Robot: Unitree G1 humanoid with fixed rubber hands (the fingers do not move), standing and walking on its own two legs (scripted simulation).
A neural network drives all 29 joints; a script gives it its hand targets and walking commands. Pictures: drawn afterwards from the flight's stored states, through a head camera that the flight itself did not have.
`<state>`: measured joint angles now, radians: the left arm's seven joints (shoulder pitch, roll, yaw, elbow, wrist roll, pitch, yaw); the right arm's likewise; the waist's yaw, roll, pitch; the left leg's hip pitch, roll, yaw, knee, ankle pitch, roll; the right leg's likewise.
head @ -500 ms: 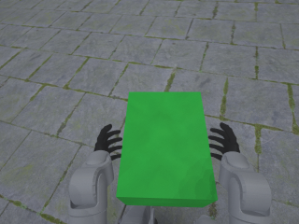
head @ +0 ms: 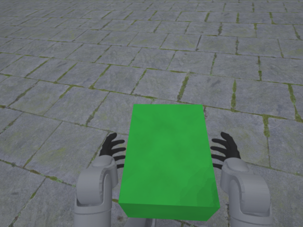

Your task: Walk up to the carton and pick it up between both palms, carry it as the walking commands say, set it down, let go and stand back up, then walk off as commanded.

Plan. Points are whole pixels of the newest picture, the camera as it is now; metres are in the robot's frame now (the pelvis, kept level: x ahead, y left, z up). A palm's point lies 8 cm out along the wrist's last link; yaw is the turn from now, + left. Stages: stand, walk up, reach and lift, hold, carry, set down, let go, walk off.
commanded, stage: carry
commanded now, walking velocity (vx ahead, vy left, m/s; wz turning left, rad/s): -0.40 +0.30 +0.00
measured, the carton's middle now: (167, 157) +0.33 +0.01 +0.00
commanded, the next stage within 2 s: none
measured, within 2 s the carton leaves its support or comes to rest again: neither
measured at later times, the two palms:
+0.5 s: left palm out of the picture -0.04 +0.28 +0.09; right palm out of the picture -0.03 -0.01 +0.08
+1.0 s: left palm out of the picture -0.37 +0.41 +0.07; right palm out of the picture -0.36 +0.12 +0.07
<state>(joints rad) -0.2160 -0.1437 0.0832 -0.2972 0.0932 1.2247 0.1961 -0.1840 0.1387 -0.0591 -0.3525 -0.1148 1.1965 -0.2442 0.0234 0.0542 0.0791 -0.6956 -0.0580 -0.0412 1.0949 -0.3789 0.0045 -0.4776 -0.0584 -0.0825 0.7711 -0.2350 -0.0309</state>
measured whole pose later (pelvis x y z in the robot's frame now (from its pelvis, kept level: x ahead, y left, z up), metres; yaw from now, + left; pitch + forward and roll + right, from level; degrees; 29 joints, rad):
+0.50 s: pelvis -0.31 +0.14 +0.00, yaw -1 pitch -2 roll +0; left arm -0.26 -0.15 0.09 -0.29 0.11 1.24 0.21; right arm -0.24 0.15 -0.07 -0.34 -0.14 1.22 -0.25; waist 0.03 0.07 0.07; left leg -0.61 -0.05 0.01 0.92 -0.38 0.03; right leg -0.46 -0.01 -0.10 0.80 -0.29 -0.07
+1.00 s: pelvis -0.63 +0.27 +0.00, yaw -3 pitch -2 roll +1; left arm -0.19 -0.14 0.08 -0.37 0.08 1.24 0.21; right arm -0.19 0.14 -0.04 -0.39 -0.11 1.21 -0.24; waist 0.05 0.03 0.11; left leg -0.54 0.00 0.01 0.74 -0.17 0.00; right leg -0.45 -0.01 -0.08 0.80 -0.33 -0.03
